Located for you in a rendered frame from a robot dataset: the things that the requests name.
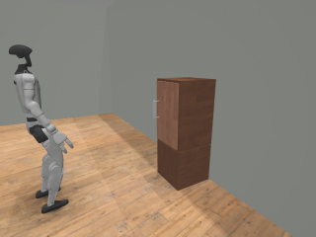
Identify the right robot thigh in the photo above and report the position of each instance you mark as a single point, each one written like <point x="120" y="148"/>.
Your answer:
<point x="41" y="135"/>

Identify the cupboard door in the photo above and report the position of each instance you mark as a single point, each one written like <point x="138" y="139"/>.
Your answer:
<point x="167" y="93"/>

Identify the right robot forearm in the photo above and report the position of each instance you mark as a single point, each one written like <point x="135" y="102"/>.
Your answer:
<point x="41" y="117"/>

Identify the humanoid robot head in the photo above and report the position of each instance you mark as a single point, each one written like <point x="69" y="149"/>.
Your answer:
<point x="22" y="51"/>

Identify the handle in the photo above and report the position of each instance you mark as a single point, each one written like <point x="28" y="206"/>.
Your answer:
<point x="154" y="109"/>

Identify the right robot upper arm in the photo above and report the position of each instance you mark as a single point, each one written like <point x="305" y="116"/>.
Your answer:
<point x="29" y="86"/>

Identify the robot right hand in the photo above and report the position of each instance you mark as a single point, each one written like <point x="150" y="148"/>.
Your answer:
<point x="59" y="138"/>

